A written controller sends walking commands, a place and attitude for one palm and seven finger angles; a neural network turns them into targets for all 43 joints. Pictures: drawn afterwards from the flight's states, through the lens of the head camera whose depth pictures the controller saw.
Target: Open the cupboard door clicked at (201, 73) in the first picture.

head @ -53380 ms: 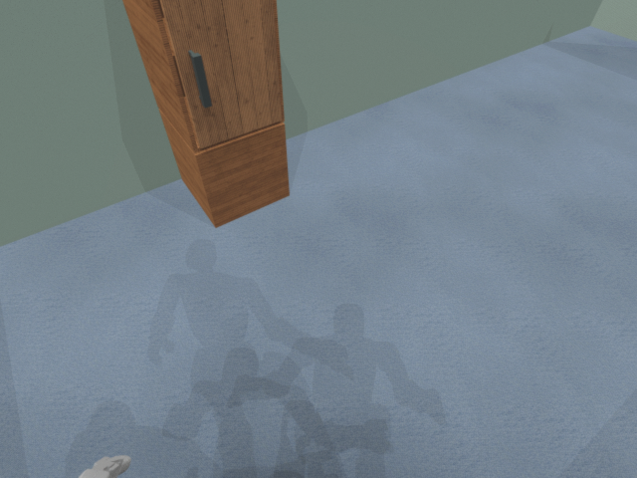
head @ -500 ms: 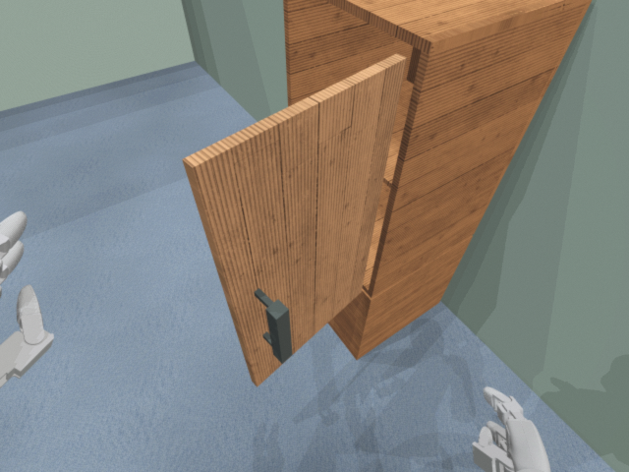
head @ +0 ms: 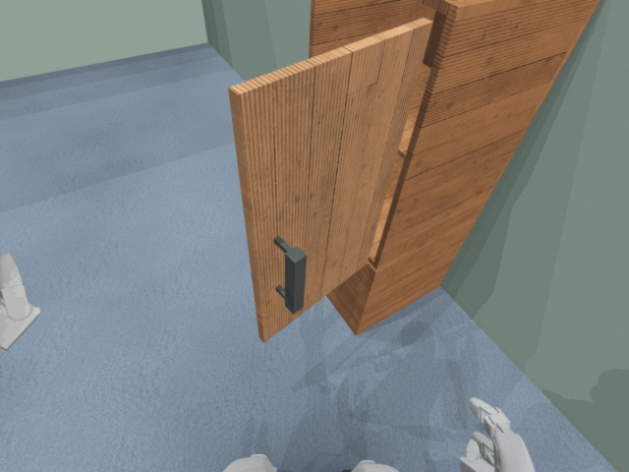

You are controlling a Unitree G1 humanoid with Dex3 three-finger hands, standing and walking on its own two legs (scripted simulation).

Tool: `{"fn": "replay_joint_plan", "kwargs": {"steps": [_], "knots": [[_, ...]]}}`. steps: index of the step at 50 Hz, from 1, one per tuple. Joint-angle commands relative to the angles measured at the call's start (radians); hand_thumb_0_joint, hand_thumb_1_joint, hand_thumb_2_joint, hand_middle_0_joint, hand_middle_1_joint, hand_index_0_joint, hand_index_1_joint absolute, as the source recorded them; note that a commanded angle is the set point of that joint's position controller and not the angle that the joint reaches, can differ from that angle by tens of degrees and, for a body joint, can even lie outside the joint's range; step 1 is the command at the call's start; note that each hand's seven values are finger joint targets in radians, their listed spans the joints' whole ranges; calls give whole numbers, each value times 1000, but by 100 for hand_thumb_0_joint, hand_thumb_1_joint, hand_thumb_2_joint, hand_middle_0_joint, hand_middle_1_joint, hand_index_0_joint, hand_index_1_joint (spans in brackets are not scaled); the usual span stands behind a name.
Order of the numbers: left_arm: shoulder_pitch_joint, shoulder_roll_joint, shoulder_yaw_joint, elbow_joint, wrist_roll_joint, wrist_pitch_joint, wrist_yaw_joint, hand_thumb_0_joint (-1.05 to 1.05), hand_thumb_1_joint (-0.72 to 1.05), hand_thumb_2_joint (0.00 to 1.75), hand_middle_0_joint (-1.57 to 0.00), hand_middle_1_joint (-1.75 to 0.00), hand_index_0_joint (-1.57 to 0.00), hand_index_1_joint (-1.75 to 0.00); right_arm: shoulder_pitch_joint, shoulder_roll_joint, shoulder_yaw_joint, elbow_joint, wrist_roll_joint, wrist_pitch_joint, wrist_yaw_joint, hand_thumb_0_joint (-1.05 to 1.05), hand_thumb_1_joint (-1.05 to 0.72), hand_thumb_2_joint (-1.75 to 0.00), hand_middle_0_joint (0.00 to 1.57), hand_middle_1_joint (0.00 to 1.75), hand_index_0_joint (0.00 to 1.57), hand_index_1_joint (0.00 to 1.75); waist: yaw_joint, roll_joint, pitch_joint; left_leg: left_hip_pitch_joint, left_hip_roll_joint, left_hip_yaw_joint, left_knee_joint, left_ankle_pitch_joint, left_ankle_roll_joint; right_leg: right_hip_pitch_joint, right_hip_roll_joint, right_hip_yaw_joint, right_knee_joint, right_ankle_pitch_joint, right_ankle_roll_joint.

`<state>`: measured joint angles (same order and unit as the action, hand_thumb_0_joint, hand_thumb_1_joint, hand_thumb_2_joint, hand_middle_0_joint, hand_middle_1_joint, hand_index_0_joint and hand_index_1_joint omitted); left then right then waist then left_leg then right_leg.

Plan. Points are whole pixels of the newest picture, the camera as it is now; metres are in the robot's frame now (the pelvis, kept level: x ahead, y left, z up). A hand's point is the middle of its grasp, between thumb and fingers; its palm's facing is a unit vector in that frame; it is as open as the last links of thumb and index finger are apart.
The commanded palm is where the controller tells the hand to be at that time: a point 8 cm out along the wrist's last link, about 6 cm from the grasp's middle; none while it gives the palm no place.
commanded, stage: step back with the hand held close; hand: left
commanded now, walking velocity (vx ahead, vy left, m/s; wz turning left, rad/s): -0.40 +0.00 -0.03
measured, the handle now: (287, 275) +0.43 +0.06 -0.07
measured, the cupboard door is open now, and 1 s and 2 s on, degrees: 100 100 100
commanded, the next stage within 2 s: stop stepping back and stand still in 0.50 s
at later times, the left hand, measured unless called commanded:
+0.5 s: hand out of the picture +0.07 +0.28 +0.20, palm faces +0.56 -0.71 -0.42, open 7.4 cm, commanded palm +0.00 +0.31 +0.20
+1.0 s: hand out of the picture -0.03 +0.23 +0.20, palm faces +0.22 -0.84 -0.50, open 7.4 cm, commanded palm -0.08 +0.29 +0.20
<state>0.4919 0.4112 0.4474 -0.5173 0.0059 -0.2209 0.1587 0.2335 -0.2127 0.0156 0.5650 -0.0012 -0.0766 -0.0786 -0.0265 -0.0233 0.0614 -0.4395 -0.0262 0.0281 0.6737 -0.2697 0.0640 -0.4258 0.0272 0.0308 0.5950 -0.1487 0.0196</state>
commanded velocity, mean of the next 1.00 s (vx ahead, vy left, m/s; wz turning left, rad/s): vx -0.11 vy -0.02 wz -0.10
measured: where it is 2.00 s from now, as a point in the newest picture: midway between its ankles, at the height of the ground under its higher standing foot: outside the picture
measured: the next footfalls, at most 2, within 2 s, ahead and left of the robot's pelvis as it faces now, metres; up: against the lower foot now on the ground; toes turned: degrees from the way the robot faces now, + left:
right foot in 0.58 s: -0.18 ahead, -0.15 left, +0.00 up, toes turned +6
left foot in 0.74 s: -0.11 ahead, +0.11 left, +0.00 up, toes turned +4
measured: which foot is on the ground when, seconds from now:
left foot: down 0.00-0.56, up 0.58-0.72, down 0.74-1.00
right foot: down 0.00-0.32, up 0.34-0.56, down 0.58-0.74, up 0.76-1.00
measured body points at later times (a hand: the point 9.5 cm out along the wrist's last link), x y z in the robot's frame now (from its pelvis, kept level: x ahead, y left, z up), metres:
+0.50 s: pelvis -0.11 -0.01 -0.01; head -0.10 +0.02 +0.44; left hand +0.04 +0.32 +0.23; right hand +0.10 -0.22 -0.08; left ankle +0.09 +0.10 -0.72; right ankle -0.17 -0.14 -0.65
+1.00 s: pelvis -0.25 +0.01 +0.03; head -0.24 +0.04 +0.48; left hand -0.05 +0.27 +0.23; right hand -0.14 -0.25 -0.04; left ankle -0.15 +0.11 -0.71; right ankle -0.29 -0.08 -0.66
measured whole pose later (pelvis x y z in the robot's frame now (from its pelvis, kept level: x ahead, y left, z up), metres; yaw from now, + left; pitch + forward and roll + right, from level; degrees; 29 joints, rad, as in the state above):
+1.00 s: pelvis -0.25 +0.01 +0.03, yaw -6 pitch +0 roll -2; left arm 0.67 0.49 0.43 -0.62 -0.03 -0.19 0.14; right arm 0.27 -0.17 0.01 0.60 -0.01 -0.11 -0.06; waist -0.05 -0.05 -0.01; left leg -0.28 0.09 0.15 0.31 -0.13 0.02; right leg -0.35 0.04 -0.11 0.84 -0.44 0.00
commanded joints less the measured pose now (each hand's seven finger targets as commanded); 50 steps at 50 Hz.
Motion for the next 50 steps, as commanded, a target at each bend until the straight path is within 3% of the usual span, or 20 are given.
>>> {"fn": "replay_joint_plan", "kwargs": {"steps": [1, 6, 10, 14, 16, 17, 18, 20, 25, 26, 27, 28, 29, 30, 32, 35, 37, 39, 44, 50], "knots": [[19, 198, 197, -196, 8, -77, 24, 0, 90, 90, -20, -30, -20, -30, -123, -152, -79, -168, -2, -70, -8, 0, -90, -90, 20, 30, 20, 30, 36, 211, -161, -515, 218, -223, -397, -511, 79, 576, 50, 37, 242, 85, 3], [4, 181, 198, -203, 6, -88, 7, 0, 90, 90, -20, -30, -20, -30, -106, -151, -94, -160, -2, -94, -3, 0, -90, -90, 20, 30, 20, 30, 21, 85, -110, -442, 160, -95, -222, -539, 44, 385, 10, 182, 142, 27, -34], [-74, 204, 143, -226, -21, -74, 15, 0, 90, 90, -20, -30, -20, -30, -67, -108, -87, -98, -7, -78, 20, 0, -90, -90, 20, 30, 20, 30, -7, -170, -132, 40, -5, 4, 126, -258, -65, -123, -215, 401, -270, -225, -117], [-70, 225, 149, -243, -29, -88, 14, 0, 90, 90, -20, -30, -20, -30, -60, -118, -87, -81, 4, -45, 17, 0, -90, -90, 20, 30, 20, 30, -23, -77, -144, 273, 40, -59, 9, -238, -41, -345, -132, 184, -204, -421, -55], [-28, 202, 175, -275, -28, -98, 14, 0, 90, 90, -20, -30, -20, -30, -113, -155, -94, -115, -9, -52, 5, 0, -90, -90, 20, 30, 20, 30, -5, 387, -146, -129, 313, -347, -428, -581, 63, -66, 73, -14, 356, -408, 2], [-36, 220, 204, -324, -33, -90, 20, 0, 90, 90, -20, -30, -20, -30, -130, -121, -98, -120, -28, -81, 0, 0, -90, -90, 20, 30, 20, 30, 22, 415, -244, -323, 452, -463, -589, -550, 97, 167, 141, -29, 790, -417, 6], [-130, 262, 222, -391, -38, -103, 21, 0, 90, 90, -20, -30, -20, -30, -124, -82, -112, -104, -19, -108, 6, 0, -90, -90, 20, 30, 20, 30, 30, 243, -241, -220, 422, -335, -524, -335, 67, 116, 109, 15, 867, -402, -2], [-31, 210, 202, -241, -62, -76, 28, 0, 90, 90, -20, -30, -20, -30, -169, -113, -142, -74, 6, -131, 29, 0, -90, -90, 20, 30, 20, 30, 64, 239, -292, 15, 363, -93, -403, -203, 23, 51, 69, -38, 780, -384, 1], [-59, 179, 131, -172, -89, -27, 18, 0, 90, 90, -20, -30, -20, -30, -176, -98, -94, -82, 13, -91, 38, 0, -90, -90, 20, 30, 20, 30, 45, 257, -188, -30, 368, 43, -500, -312, -100, 221, 45, -149, 204, -524, -58], [-80, 197, 136, -185, -82, -36, 14, 0, 90, 90, -20, -30, -20, -30, -182, -96, -97, -82, 8, -86, 38, 0, -90, -90, 20, 30, 20, 30, 45, 242, -162, 42, 329, 85, -396, -306, -133, 148, 11, -91, 0, -531, -85], [-113, 204, 124, -215, -77, -63, 10, 0, 90, 90, -20, -30, -20, -30, -177, -81, -92, -76, 8, -90, 40, 0, -90, -90, 20, 30, 20, 30, 53, 46, -147, 135, 237, 118, -115, -239, -178, 4, -119, 175, -266, -564, -162], [-171, 256, 124, -250, -46, -88, 20, 0, 90, 90, -20, -30, -20, -30, -167, -72, -89, -53, 8, -91, 43, 0, -90, -90, 20, 30, 20, 30, 56, -215, -73, 169, 127, 69, 329, -143, -182, -305, -394, 641, -514, -603, -267], [-255, 322, 163, -296, -7, -90, 44, 0, 90, 90, -20, -30, -20, -30, -186, -83, -67, -41, -30, -91, 55, 0, -90, -90, 20, 30, 20, 30, 78, -234, -18, 22, 86, 26, 529, -211, -164, -288, -441, 632, -533, -304, -298], [-247, 223, 47, -213, -6, -64, 27, 0, 90, 90, -20, -30, -20, -30, -172, -61, -44, -40, -27, -78, 54, 0, -90, -90, 20, 30, 20, 30, 62, -199, -72, -59, 43, -13, 517, -189, -150, -69, -305, 432, -400, 53, -212], [-348, 223, 44, -232, -22, -42, 20, 0, 90, 90, -20, -30, -20, -30, -180, -63, -53, -77, 15, -96, 10, 0, -90, -90, 20, 30, 20, 30, 28, -304, -45, -9, 62, -21, 339, -202, -117, 51, -266, 315, -219, 528, -180], [-236, 156, 36, -161, -27, -12, 11, 0, 90, 90, -20, -30, -20, -30, -116, -90, -45, -63, 14, -78, -18, 0, -90, -90, 20, 30, 20, 30, -5, 103, -157, 301, 35, 63, -279, 170, -102, 120, -112, 97, -4, 361, -61], [-213, 175, 64, -235, -35, -36, 10, 0, 90, 90, -20, -30, -20, -30, -88, -124, -69, -101, 8, -102, 2, 0, -90, -90, 20, 30, 20, 30, 28, 322, -225, 440, 357, -230, -351, 571, 5, -18, -9, 27, 251, -374, 2], [-109, 182, 90, -231, -56, -44, 0, 0, 90, 90, -20, -30, -20, -30, -86, -104, -80, -104, 2, -125, 20, 0, -90, -90, 20, 30, 20, 30, 3, 294, -237, 434, 415, -364, -454, 288, 2, -120, 10, 17, 484, -416, 14], [162, 174, 109, -324, -44, -28, 5, 0, 90, 90, -20, -30, -20, -30, -140, -106, -61, -123, 0, -94, 48, 0, -90, -90, 20, 30, 20, 30, 20, 255, -141, 84, 297, -102, -595, -368, -12, 52, -7, -83, 432, -198, -1], [104, 223, 141, -229, -44, -9, 43, 0, 90, 90, -20, -30, -20, -30, -89, -105, -63, -102, -22, -74, -14, 0, -90, -90, 20, 30, 20, 30, 14, 308, -173, 130, 262, -37, -576, -357, -32, 279, 60, -234, 39, -413, -52]]}}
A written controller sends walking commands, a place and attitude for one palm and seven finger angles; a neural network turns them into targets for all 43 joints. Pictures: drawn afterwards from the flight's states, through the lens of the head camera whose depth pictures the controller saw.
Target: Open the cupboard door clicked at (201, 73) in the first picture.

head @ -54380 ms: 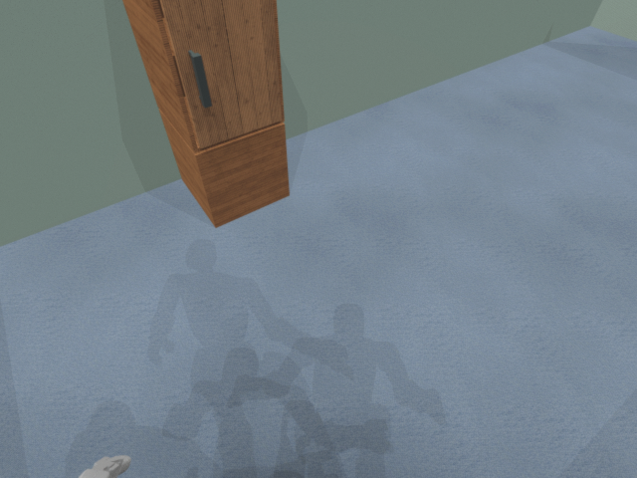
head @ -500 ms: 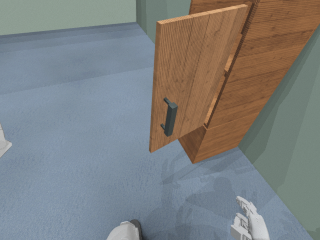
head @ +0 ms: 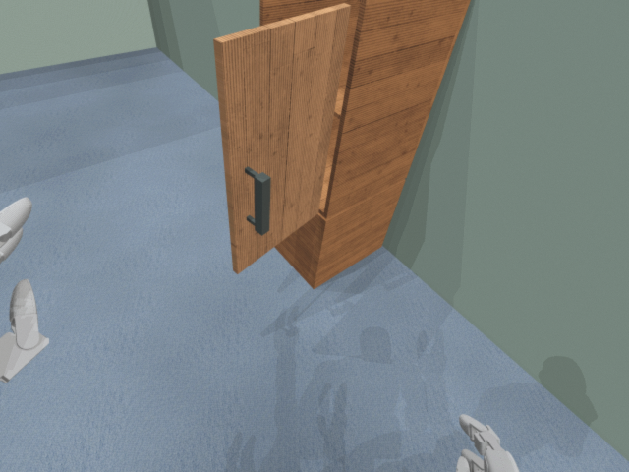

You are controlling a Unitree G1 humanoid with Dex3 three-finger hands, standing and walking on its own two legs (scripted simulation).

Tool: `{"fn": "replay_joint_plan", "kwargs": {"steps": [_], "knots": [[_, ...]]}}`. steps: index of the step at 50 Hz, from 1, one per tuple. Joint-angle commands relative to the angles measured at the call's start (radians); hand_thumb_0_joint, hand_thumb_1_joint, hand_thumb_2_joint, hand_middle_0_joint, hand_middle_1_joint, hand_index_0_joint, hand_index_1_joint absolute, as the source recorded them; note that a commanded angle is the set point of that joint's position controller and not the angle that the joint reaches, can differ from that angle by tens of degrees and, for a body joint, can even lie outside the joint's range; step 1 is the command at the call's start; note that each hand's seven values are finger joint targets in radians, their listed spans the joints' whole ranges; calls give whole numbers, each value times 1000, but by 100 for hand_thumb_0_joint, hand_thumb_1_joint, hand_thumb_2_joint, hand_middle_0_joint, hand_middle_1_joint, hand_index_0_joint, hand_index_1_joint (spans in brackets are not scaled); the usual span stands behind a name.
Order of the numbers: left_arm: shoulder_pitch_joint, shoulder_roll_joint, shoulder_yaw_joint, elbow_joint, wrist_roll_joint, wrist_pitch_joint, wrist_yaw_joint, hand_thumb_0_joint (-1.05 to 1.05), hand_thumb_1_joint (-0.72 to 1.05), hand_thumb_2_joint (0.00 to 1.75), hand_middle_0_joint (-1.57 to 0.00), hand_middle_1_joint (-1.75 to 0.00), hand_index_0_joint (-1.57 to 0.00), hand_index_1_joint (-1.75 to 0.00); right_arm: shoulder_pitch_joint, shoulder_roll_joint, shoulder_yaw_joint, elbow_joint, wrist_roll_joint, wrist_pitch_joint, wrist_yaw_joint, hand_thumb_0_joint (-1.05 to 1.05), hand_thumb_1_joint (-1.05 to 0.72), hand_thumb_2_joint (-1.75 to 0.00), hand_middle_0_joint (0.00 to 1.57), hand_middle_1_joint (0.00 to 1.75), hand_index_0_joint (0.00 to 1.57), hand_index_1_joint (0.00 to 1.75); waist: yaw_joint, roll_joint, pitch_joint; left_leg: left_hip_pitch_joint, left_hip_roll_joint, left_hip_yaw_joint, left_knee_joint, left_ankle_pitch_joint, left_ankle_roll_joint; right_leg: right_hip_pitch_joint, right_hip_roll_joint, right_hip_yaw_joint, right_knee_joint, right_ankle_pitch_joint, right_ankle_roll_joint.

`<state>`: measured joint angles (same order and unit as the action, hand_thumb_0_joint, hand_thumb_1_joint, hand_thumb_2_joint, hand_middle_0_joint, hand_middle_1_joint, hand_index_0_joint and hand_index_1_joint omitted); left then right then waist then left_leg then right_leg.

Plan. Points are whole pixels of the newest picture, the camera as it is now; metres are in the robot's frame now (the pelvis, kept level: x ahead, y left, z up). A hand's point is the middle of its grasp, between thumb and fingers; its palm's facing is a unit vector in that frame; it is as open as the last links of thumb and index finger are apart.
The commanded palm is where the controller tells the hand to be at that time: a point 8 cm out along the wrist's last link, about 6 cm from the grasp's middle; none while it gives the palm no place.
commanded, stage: stop stepping back and stand still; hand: left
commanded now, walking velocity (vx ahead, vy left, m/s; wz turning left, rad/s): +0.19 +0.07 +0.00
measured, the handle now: (255, 201) +0.67 +0.13 -0.11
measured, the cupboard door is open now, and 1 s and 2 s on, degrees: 100 100 100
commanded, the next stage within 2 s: let the arm hang, fingers relaxed in 0.36 s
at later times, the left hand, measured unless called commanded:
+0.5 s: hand (70, 364) +0.19 +0.23 +0.14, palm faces +0.36 -0.77 -0.53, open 7.4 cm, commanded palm none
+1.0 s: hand out of the picture -0.07 +0.18 -0.19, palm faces +0.08 -0.97 -0.24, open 7.2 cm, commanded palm none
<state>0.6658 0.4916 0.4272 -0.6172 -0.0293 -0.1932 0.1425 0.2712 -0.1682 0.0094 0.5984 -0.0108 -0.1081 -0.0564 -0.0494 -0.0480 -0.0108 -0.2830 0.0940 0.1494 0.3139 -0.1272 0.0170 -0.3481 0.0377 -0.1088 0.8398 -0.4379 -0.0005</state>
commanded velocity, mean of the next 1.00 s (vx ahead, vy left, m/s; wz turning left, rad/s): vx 0.06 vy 0.04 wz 0.00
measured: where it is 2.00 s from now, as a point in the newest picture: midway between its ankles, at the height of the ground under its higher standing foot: outside the picture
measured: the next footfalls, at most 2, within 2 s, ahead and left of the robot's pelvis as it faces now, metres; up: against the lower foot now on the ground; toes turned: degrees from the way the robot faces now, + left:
right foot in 0.10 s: -0.01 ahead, -0.09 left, +0.00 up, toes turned +0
left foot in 0.50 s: +0.00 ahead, +0.10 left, +0.00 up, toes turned +3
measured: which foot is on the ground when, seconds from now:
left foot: down 0.00-0.10, up 0.12-0.48, down 0.50-1.00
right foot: up 0.00-0.08, down 0.10-1.00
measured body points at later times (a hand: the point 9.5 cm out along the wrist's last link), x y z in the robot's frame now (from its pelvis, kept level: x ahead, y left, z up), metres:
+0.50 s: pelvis -0.03 -0.02 -0.02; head -0.03 -0.05 +0.43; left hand +0.16 +0.27 +0.17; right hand +0.10 -0.28 -0.12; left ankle +0.02 +0.11 -0.74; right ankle -0.08 -0.08 -0.75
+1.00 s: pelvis -0.03 -0.02 -0.01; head -0.01 -0.02 +0.44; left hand -0.07 +0.23 -0.17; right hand -0.01 -0.26 -0.17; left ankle -0.04 +0.10 -0.75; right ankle -0.05 -0.09 -0.75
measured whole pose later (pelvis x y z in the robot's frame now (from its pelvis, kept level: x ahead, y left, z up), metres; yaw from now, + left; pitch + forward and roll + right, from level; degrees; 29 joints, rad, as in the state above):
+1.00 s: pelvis -0.03 -0.02 -0.01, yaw +2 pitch -2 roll +0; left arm 0.32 0.21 0.02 1.12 0.00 0.01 0.03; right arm 0.24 -0.19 -0.01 1.10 -0.01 0.02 -0.04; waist 0.02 0.00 0.08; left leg -0.17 0.01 0.02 0.45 -0.25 0.00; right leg -0.13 0.06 -0.06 0.43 -0.27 -0.07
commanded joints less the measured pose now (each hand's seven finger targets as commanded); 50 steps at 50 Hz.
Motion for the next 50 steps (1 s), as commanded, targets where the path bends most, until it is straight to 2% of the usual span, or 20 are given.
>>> {"fn": "replay_joint_plan", "kwargs": {"steps": [1, 3, 5, 6, 7, 11, 16, 22, 23, 25, 27, 29, 32, 34, 35, 39, 41, 43, 46, 50], "knots": [[-82, 145, 158, -103, -10, -24, 56, 0, 90, 90, -20, -30, -20, -30, -130, -155, -57, -126, -11, -38, -39, 0, -90, -90, 20, 30, 20, 30, 34, 327, -90, -37, 117, -139, -164, -484, 8, 243, 51, -103, -308, -119, -37], [-95, 132, 139, -66, -5, -4, 47, 0, 90, 90, -20, -30, -20, -30, -123, -156, -63, -117, -9, -25, -40, 0, -90, -90, 20, 30, 20, 30, 35, 188, -76, -164, 37, -83, 109, -426, 0, 354, -34, 8, -515, -26, -73], [-154, 208, 188, -81, -2, -15, 43, 0, 90, 90, -20, -30, -20, -30, -133, -163, -60, -109, -5, -16, -25, 0, -90, -90, 20, 30, 20, 30, 66, -149, 0, -433, -65, -117, 697, -304, -17, 207, -432, 593, -727, -121, -245], [-170, 221, 235, -16, -2, -41, 48, 0, 90, 90, -20, -30, -20, -30, -138, -189, -56, -95, -26, -35, -15, 0, -90, -90, 20, 30, 20, 30, 55, -76, 28, -430, -48, -151, 797, -255, -38, 126, -441, 604, -732, -5, -267], [-177, 86, 103, 76, -11, -38, 35, 0, 90, 90, -20, -30, -20, -30, -76, -161, -68, -65, 6, -35, -7, 0, -90, -90, 20, 30, 20, 30, 20, -119, -31, -461, -47, -183, 841, -226, -39, 188, -382, 500, -672, -142, -203], [-325, 118, 67, 55, 14, -87, 22, 0, 90, 90, -20, -30, -20, -30, -147, -184, -74, -57, 14, -38, -26, 0, -90, -90, 20, 30, 20, 30, 31, 11, 117, -438, -17, -139, 806, -49, -36, 99, -309, 297, -635, 184, -107], [-311, 167, 128, 18, 24, -129, 42, 0, 90, 90, -20, -30, -20, -30, -139, -153, -72, -65, 9, -60, -36, 0, -90, -90, 20, 30, 20, 30, 56, -44, 49, -307, -33, -58, 519, -61, -9, 191, -297, 282, -601, 300, -93], [-165, 102, 138, 21, -3, -114, 51, 0, 90, 90, -20, -30, -20, -30, -126, -125, -55, -104, 11, -67, -20, 0, -90, -90, 20, 30, 20, 30, 74, -69, -64, -78, -82, -6, 184, -64, 7, 300, -254, 245, -470, 583, -72], [-200, -110, -278, 750, 96, 88, -109, 0, 90, 90, -20, -30, -20, -30, -132, -231, -53, 113, -3, -54, 90, 0, -90, -90, 20, 30, 20, 30, 6, 19, 2, -104, -46, -60, 306, 104, 7, 170, -290, 98, -255, 925, -49], [-161, -197, -316, 790, 65, 177, -136, 0, 90, 90, -20, -30, -20, -30, 17, -197, -60, 77, -11, 34, 73, 0, -90, -90, 20, 30, 20, 30, 22, 43, -120, 118, 36, -211, 310, 401, 70, 32, -163, 81, -82, 642, -19], [-245, -233, -348, 837, 62, 192, -126, 0, 90, 90, -20, -30, -20, -30, 14, -247, -63, 69, -25, 58, 59, 0, -90, -90, 20, 30, 20, 30, 28, 56, -110, 142, 223, -413, 216, 589, 199, -96, -62, 43, 56, -57, 5], [-338, -202, -350, 942, 52, 196, -127, 0, 90, 90, -20, -30, -20, -30, -35, -253, -49, 78, -48, 66, 45, 0, -90, -90, 20, 30, 20, 30, 33, 64, -70, 46, 257, -495, 111, 537, 242, -73, -58, 124, 108, -201, 13], [-294, -143, -344, 1178, 57, 193, -129, 0, 90, 90, -20, -30, -20, -30, -166, -192, -32, 118, -27, 92, 46, 0, -90, -90, 20, 30, 20, 30, 116, -15, -80, -140, 52, -253, 212, 72, 81, 245, -105, 203, -344, 156, 1], [-369, -68, -356, 1290, 55, 177, -129, 0, 90, 90, -20, -30, -20, -30, -163, -143, -33, 164, -16, 122, 49, 0, -90, -90, 20, 30, 20, 30, 67, -186, 58, -128, -103, -135, 369, -317, -27, 61, -336, 522, -608, 202, -95], [-397, -77, -362, 1339, 57, 172, -126, 0, 90, 90, -20, -30, -20, -30, -167, -145, -40, 197, -16, 131, 49, 0, -90, -90, 20, 30, 20, 30, 66, -138, 126, -121, -87, -166, 435, -336, -24, 17, -340, 534, -626, 259, -119], [-390, -149, -347, 1475, 57, 152, -111, 0, 90, 90, -20, -30, -20, -30, -59, -86, -52, 307, -10, 127, 35, 0, -90, -90, 20, 30, 20, 30, 35, 86, -9, -46, -78, -152, 362, -257, -21, 241, -272, 353, -475, 719, -166], [-389, -158, -355, 1532, 47, 153, -108, 0, 90, 90, -20, -30, -20, -30, -24, -81, -51, 348, -4, 118, 31, 0, -90, -90, 20, 30, 20, 30, 32, 33, -52, 40, -72, -157, 193, -108, -12, 297, -228, 277, -425, 787, -128], [-360, -183, -368, 1581, 39, 154, -105, 0, 90, 90, -20, -30, -20, -30, -2, -113, -49, 390, -9, 99, 20, 0, -90, -90, 20, 30, 20, 30, 46, 48, -99, 175, -6, -196, 134, 222, 19, 268, -162, 213, -418, 735, -54], [-362, -183, -378, 1645, 38, 165, -101, 0, 90, 90, -20, -30, -20, -30, -10, -115, -43, 439, -3, 101, 8, 0, -90, -90, 20, 30, 20, 30, 44, 128, -62, 204, 13, -191, 144, 244, 19, 235, -146, 196, -468, 615, -44], [-386, -185, -397, 1707, 35, 172, -110, 0, 90, 90, -20, -30, -20, -30, -17, -127, -33, 481, -4, 103, 10, 0, -90, -90, 20, 30, 20, 30, 47, 73, 33, 150, 24, -216, 37, 90, 21, 222, -137, 186, -523, 423, -56]]}}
